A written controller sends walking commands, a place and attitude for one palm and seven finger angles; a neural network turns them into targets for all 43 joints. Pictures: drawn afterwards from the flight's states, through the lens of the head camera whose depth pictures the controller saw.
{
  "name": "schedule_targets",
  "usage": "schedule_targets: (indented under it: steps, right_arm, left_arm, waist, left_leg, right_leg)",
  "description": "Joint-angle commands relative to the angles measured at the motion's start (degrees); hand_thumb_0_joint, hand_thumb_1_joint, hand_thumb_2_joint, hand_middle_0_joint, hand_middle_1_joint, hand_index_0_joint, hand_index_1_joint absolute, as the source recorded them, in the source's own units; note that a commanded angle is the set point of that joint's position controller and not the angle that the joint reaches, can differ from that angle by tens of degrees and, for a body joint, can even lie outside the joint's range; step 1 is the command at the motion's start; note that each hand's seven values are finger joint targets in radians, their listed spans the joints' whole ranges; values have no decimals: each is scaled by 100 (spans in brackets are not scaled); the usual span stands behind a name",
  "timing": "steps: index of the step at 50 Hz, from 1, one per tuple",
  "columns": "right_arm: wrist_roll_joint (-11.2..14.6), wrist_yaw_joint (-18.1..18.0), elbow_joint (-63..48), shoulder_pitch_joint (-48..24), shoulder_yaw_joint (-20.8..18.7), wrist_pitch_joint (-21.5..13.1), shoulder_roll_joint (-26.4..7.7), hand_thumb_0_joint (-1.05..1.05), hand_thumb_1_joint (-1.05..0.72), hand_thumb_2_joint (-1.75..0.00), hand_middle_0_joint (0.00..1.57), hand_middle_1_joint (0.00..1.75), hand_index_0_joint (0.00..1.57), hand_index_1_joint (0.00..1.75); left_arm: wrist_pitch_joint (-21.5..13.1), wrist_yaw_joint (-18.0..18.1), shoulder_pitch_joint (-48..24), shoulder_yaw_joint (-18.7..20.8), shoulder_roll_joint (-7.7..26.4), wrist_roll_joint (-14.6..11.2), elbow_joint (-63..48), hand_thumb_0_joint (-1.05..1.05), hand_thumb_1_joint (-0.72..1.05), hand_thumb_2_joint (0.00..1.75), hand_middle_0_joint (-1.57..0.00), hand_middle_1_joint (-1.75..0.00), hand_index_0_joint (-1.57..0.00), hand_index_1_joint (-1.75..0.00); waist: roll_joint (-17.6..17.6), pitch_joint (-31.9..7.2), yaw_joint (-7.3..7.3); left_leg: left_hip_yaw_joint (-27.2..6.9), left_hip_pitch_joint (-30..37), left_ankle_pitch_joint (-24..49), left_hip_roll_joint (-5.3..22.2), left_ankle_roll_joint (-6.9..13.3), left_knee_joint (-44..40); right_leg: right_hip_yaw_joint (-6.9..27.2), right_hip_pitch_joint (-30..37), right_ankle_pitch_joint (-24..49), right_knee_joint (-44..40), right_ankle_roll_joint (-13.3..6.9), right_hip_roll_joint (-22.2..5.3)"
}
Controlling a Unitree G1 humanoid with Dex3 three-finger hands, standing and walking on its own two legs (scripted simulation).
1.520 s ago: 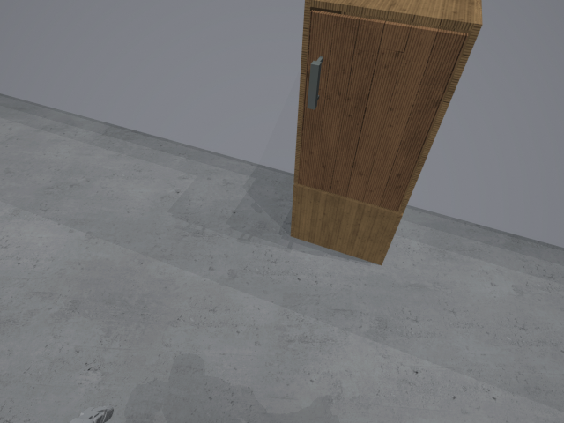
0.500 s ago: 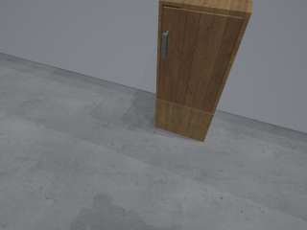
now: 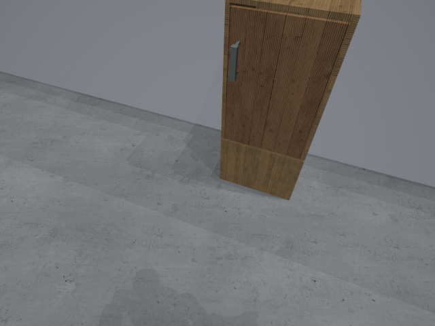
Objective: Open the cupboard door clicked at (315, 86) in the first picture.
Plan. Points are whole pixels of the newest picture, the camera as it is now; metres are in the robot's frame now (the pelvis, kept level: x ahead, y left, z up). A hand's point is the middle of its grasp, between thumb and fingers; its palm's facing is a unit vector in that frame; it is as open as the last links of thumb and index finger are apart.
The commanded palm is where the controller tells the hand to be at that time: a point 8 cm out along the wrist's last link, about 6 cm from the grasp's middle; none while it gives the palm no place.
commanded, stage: turn to face it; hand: left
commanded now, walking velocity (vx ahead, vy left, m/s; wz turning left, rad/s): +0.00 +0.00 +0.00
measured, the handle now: (235, 61) +0.98 +0.00 +0.01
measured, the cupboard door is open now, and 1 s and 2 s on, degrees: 0 0 0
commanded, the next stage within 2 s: take the last steps up to it in 0.72 s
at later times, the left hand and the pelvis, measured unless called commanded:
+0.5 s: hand out of the picture +0.07 +0.19 -0.18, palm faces -0.15 -0.96 -0.23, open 7.4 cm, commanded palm none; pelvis -0.02 +0.00 -0.02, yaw -8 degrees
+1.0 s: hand out of the picture +0.08 +0.19 -0.18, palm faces -0.30 -0.93 -0.22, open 7.4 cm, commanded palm none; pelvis -0.04 +0.03 -0.01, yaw -19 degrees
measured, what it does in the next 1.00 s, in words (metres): steps on the spot, turning right: right foot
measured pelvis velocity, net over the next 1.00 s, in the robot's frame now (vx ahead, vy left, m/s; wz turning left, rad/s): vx -0.04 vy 0.03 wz -0.33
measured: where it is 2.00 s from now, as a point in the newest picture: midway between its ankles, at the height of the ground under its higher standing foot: outside the picture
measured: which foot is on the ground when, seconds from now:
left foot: down 0.00-1.00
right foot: down 0.00-0.66, up 0.68-0.98, down 1.00-1.00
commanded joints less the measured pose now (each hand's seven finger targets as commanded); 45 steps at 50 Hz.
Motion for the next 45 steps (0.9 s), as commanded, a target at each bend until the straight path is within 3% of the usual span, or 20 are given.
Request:
schedule_targets:
  steps: [1, 4, 7, 13, 19, 22, 24, 26, 28, 30, 31, 32, 33, 34, 36, 38, 40, 41, 44, 45]
  right_arm:
    - [13, -66, -340, -252, -220, -121, -1164, 0, -90, -90, 20, 30, 20, 30]
    - [2, -95, -374, -166, -247, -105, -1086, 0, -90, -90, 20, 30, 20, 30]
    - [-2, -128, -400, 148, -174, 9, -512, 0, -90, -90, 20, 30, 20, 30]
    - [-15, -167, -766, 263, -326, 123, -503, 0, -90, -90, 20, 30, 20, 30]
    - [-12, -159, -1018, 252, -447, 140, -436, 0, -90, -90, 20, 30, 20, 30]
    - [-4, -150, -1107, 273, -472, 148, -277, 0, -90, -90, 20, 30, 20, 30]
    - [10, -140, -1126, 358, -464, 165, -77, 0, -90, -90, 20, 30, 20, 30]
    - [24, -144, -1128, 368, -443, 166, 72, 0, -90, -90, 20, 30, 20, 30]
    - [43, -156, -1092, 485, -441, 110, 107, 0, -90, -90, 20, 30, 20, 30]
    - [80, -181, -978, 874, -418, 52, 194, 0, -90, -90, 20, 30, 20, 30]
    - [80, -198, -903, 1102, -419, 17, 198, 0, -90, -90, 20, 30, 20, 30]
    - [56, -228, -860, 1293, -443, -34, 43, 0, -90, -90, 20, 30, 20, 30]
    - [-13, -234, -904, 1248, -524, -52, -326, 0, -90, -90, 20, 30, 20, 30]
    - [-20, -217, -1021, 931, -537, -19, -393, 0, -90, -90, 20, 30, 20, 30]
    - [-42, -239, -1161, 462, -439, -10, -86, 0, -90, -90, 20, 30, 20, 30]
    - [-95, -229, -1191, 283, -430, -9, -99, 0, -90, -90, 20, 30, 20, 30]
    - [-107, -229, -1094, 503, -436, -12, -44, 0, -90, -90, 20, 30, 20, 30]
    - [-108, -232, -1008, 722, -444, -14, -31, 0, -90, -90, 20, 30, 20, 30]
    - [-140, -190, -735, 1330, -476, -17, -115, 0, -90, -90, 20, 30, 20, 30]
    - [-143, -173, -689, 1381, -489, -16, -148, 0, -90, -90, 20, 30, 20, 30]
  left_arm:
    - [-147, 106, -216, 240, 1180, 4, -389, 0, 90, 90, -20, -30, -20, -30]
    - [-90, 100, -190, 262, 1098, 10, -450, 0, 90, 90, -20, -30, -20, -30]
    - [72, 128, 115, 195, 585, 6, -469, 0, 90, 90, -20, -30, -20, -30]
    - [201, 97, 241, 319, 606, 45, -833, 0, 90, 90, -20, -30, -20, -30]
    - [220, 58, 364, 384, 426, 74, -1124, 0, 90, 90, -20, -30, -20, -30]
    - [209, 65, 457, 419, 436, 90, -1193, 0, 90, 90, -20, -30, -20, -30]
    - [201, 93, 508, 462, 556, 102, -1204, 0, 90, 90, -20, -30, -20, -30]
    - [203, 146, 626, 528, 623, 96, -1221, 0, 90, 90, -20, -30, -20, -30]
    - [192, 190, 547, 565, 505, 96, -1232, 0, 90, 90, -20, -30, -20, -30]
    - [184, 209, 318, 561, 424, 86, -1297, 0, 90, 90, -20, -30, -20, -30]
    - [189, 210, 257, 549, 347, 61, -1328, 0, 90, 90, -20, -30, -20, -30]
    - [201, 196, 204, 518, 166, 31, -1395, 0, 90, 90, -20, -30, -20, -30]
    - [214, 129, 155, 462, -125, -1, -1472, 0, 90, 90, -20, -30, -20, -30]
    - [218, 120, 151, 470, -182, 22, -1460, 0, 90, 90, -20, -30, -20, -30]
    - [353, 99, 404, 578, 10, 94, -1253, 0, 90, 90, -20, -30, -20, -30]
    - [365, 25, 552, 569, -182, 115, -1161, 0, 90, 90, -20, -30, -20, -30]
    - [353, -1, 531, 493, -367, 94, -1152, 0, 90, 90, -20, -30, -20, -30]
    - [339, 6, 431, 459, -421, 88, -1155, 0, 90, 90, -20, -30, -20, -30]
    - [227, -12, 314, 357, -559, 104, -1169, 0, 90, 90, -20, -30, -20, -30]
    - [190, -16, 354, 343, -583, 101, -1141, 0, 90, 90, -20, -30, -20, -30]
  waist:
    - [55, -406, -23]
    - [37, -387, -39]
    - [-49, -374, -60]
    - [-69, -242, -89]
    - [105, -316, -45]
    - [-185, -402, -36]
    - [-707, -419, -33]
    - [-1144, -328, 85]
    - [-1086, -512, 42]
    - [-925, -815, -166]
    - [-759, -938, -272]
    - [-169, -1011, -367]
    - [1122, -773, -349]
    - [1575, -510, -231]
    - [954, -8, -10]
    - [693, 237, 126]
    - [752, 160, 40]
    - [856, 91, -74]
    - [1003, -215, -313]
    - [1035, -243, -310]
  left_leg:
    - [-494, 104, 901, 613, 220, -290]
    - [-331, 234, 1012, 662, 200, -96]
    - [-65, 208, 1059, 677, 90, 198]
    - [98, -70, 369, 726, 109, 571]
    - [-1, -330, -306, 928, 240, 653]
    - [254, -469, -764, 686, 165, 1104]
    - [461, -716, -1123, 323, 47, 1728]
    - [299, -1256, -1553, 86, -28, 2338]
    - [77, -1391, -1566, 150, -1, 2325]
    - [70, -749, -1070, 142, 11, 1341]
    - [71, -148, -563, 163, 36, 777]
    - [-329, 489, -380, 574, 195, 245]
    - [-1425, 724, 115, 1545, 590, -312]
    - [-1759, 179, 557, 2282, 997, -615]
    - [-1286, -1021, -203, 2065, 1153, -814]
    - [-606, -961, -80, 1645, 1009, -651]
    - [-241, -467, 623, 1492, 973, -416]
    - [-194, -226, 994, 1499, 996, -316]
    - [-301, 339, 516, 1597, 1026, -271]
    - [-381, 313, 211, 1622, 1019, -273]
  right_leg:
    - [590, 113, 1037, -357, -135, -716]
    - [686, -55, 1366, -229, -162, -674]
    - [775, -256, 1721, 74, -100, -646]
    - [1090, -820, 1435, 437, -186, -548]
    - [1080, -1173, 814, 863, -149, -294]
    - [1543, -1294, 578, 585, -280, -475]
    - [2256, -1213, 426, 60, -521, -871]
    - [2914, -870, 555, -390, -878, -1233]
    - [2799, -469, 1414, -151, -1000, -1192]
    - [2462, -509, 1926, 254, -822, -1020]
    - [2241, -823, 1748, 460, -647, -817]
    - [1800, -1423, 1174, 934, -398, -405]
    - [899, -2237, -20, 1974, -26, 333]
    - [371, -2343, -1578, 2980, 173, 308]
    - [530, -1967, -1400, 4207, 270, 69]
    - [278, -2045, -1192, 4103, 262, -35]
    - [3, -2040, -1159, 3559, 298, -90]
    - [-90, -1929, -1232, 3175, 305, -125]
    - [-462, -1534, -1600, 2006, 212, -105]
    - [-518, -1327, -1637, 1666, 168, -92]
